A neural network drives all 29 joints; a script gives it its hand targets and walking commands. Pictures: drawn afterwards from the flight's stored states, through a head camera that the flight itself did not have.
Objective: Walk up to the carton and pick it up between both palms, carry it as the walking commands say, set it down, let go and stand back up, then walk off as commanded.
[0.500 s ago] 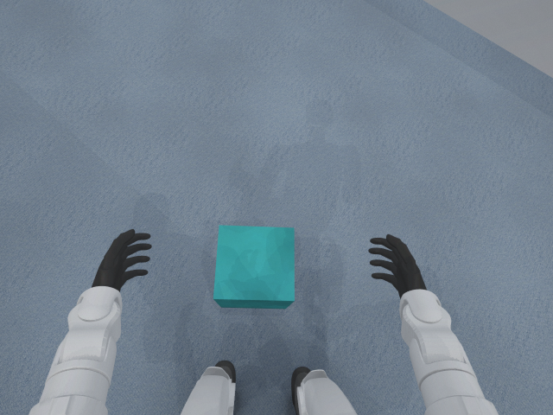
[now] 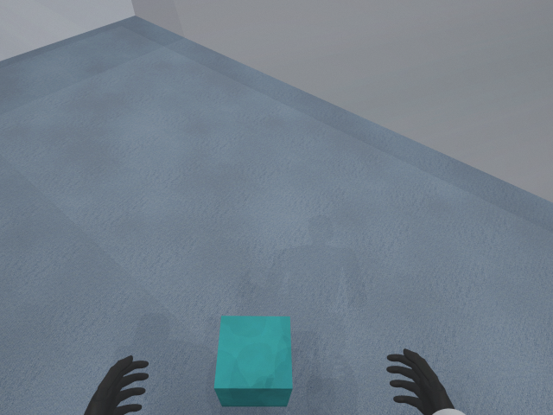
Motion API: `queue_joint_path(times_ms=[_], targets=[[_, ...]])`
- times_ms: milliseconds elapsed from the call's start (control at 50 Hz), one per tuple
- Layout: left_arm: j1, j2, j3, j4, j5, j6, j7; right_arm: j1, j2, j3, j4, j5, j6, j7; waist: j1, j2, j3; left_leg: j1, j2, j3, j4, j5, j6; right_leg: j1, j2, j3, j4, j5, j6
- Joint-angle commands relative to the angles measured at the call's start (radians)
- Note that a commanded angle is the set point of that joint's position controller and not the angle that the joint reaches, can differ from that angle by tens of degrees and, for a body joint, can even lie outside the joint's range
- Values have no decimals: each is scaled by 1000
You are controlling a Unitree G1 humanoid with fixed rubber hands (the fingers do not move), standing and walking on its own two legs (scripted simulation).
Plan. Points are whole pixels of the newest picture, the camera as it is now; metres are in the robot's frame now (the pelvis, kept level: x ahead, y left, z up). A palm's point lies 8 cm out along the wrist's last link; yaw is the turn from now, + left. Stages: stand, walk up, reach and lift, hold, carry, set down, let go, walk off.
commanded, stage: let go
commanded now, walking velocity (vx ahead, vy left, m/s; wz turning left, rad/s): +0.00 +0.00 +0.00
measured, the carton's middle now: (255, 362) +0.39 +0.03 -0.65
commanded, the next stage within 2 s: stand in 0.26 s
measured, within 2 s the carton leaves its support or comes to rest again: neither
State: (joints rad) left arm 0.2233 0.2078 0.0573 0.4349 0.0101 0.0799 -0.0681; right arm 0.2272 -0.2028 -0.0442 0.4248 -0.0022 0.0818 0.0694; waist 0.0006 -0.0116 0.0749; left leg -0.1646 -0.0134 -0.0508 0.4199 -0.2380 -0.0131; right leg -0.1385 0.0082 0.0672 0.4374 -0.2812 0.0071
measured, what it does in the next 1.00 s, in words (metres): shifts its weight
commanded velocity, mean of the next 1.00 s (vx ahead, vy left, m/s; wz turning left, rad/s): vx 0.00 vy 0.00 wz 0.00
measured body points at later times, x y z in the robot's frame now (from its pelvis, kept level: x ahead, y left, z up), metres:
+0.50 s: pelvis +0.03 +0.00 -0.01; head +0.03 -0.01 +0.44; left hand +0.13 +0.27 -0.11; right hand +0.14 -0.27 -0.12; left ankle -0.01 +0.13 -0.74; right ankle -0.03 -0.13 -0.74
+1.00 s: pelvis +0.05 -0.01 -0.02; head +0.05 -0.01 +0.43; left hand +0.09 +0.26 -0.14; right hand +0.10 -0.27 -0.15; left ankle -0.01 +0.13 -0.74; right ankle -0.03 -0.13 -0.74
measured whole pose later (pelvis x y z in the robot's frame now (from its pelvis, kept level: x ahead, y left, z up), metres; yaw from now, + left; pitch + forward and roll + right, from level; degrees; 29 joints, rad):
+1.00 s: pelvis +0.05 -0.01 -0.02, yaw +1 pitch +2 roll +0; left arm 0.38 0.25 0.00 0.82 0.01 -0.01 0.04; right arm 0.34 -0.26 0.01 0.90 -0.01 -0.01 -0.04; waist 0.01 0.00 -0.07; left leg -0.23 0.01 -0.05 0.59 -0.40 -0.03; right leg -0.18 0.01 0.02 0.58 -0.43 -0.01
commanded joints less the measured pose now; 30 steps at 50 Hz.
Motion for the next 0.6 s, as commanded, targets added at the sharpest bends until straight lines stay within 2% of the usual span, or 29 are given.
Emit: queue_joint_path(times_ms=[0,240,260,280,300,320,360,440,580], targets=[[-45,92,24,-100,7,14,-6,-45,-86,-22,-104,-7,14,3,3,-2,-40,114,-45,64,-46,150,-6,-38,38,-70,-84,154,11],[-38,102,21,-102,-3,53,9,-47,-89,-23,-104,-11,65,-21,2,-2,-52,113,-49,55,-12,203,-6,2,38,-63,-56,246,18],[27,160,33,51,42,-34,56,41,-178,-40,76,-52,-40,-62,-11,62,-64,-38,85,3,-42,-97,-45,-76,-75,-30,-50,-91,44],[54,177,33,53,52,-72,80,61,-194,-43,89,-67,-82,-81,0,77,-15,-97,95,-43,-66,-200,-44,-104,-77,0,-48,-145,42],[45,165,26,75,50,-99,86,39,-176,-36,107,-64,-111,-85,4,65,-3,-145,97,-62,-64,-219,-40,-125,-82,17,-38,-143,36],[41,154,19,90,45,-121,85,27,-159,-27,123,-57,-133,-85,5,41,-16,-152,98,-73,-48,-185,-33,-132,-92,37,-35,-124,29],[31,143,13,118,31,-150,78,17,-142,-17,157,-47,-160,-76,2,2,-110,-102,98,-73,1,-36,-21,-122,-103,58,-18,-40,18],[64,162,8,167,19,-166,79,49,-166,-13,223,-34,-175,-75,0,1,-187,-67,106,-80,63,198,-7,-90,-107,58,40,196,10],[155,181,-4,223,4,-141,92,121,-182,0,304,-22,-151,-87,5,-4,-159,-80,90,-55,118,287,-2,-95,-96,32,88,348,4]])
